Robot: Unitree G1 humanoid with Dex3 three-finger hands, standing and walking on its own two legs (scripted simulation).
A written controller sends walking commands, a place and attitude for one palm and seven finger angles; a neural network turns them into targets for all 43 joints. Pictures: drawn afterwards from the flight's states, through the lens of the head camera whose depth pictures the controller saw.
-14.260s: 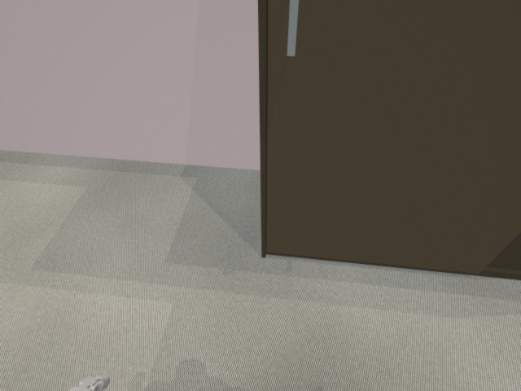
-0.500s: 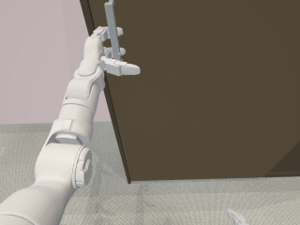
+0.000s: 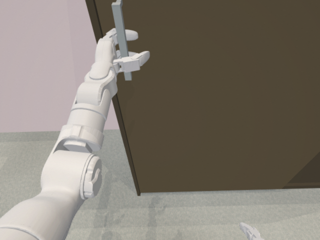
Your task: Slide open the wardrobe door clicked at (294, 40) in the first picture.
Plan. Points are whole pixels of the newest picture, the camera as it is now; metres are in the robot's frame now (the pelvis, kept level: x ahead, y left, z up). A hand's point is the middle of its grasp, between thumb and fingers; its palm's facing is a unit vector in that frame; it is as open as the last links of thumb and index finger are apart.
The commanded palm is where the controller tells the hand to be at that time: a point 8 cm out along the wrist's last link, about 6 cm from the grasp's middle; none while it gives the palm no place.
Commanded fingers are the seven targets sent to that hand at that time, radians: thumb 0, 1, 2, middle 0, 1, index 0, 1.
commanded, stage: grip the handle and tug to test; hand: left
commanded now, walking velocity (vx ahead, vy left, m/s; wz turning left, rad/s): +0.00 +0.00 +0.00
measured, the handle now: (124, 42) +0.51 +0.11 +0.26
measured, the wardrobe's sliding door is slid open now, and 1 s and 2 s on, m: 0.00 0.00 0.04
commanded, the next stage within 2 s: tug the door sideways, standing still in 0.90 s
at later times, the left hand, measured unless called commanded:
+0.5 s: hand (132, 57) +0.46 +0.08 +0.25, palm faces +0.04 -1.00 +0.00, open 5.3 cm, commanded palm +0.42 +0.14 +0.25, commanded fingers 0.00 0.90 0.90 -0.45 -1.40 -0.45 -1.40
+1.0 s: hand (132, 59) +0.45 +0.08 +0.25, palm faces +0.01 -1.00 +0.01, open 5.7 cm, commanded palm +0.41 +0.14 +0.25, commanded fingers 0.00 0.90 0.90 -0.45 -1.40 -0.45 -1.40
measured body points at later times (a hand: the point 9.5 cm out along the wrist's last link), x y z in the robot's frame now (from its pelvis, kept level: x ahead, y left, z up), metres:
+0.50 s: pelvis +0.01 +0.00 +0.00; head +0.00 -0.02 +0.45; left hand +0.45 +0.14 +0.25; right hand +0.15 -0.24 -0.11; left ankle -0.03 +0.12 -0.75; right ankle +0.02 -0.12 -0.75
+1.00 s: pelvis +0.03 +0.00 +0.00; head +0.02 -0.02 +0.45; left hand +0.45 +0.14 +0.25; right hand +0.19 -0.23 -0.10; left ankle -0.03 +0.12 -0.74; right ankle +0.02 -0.12 -0.75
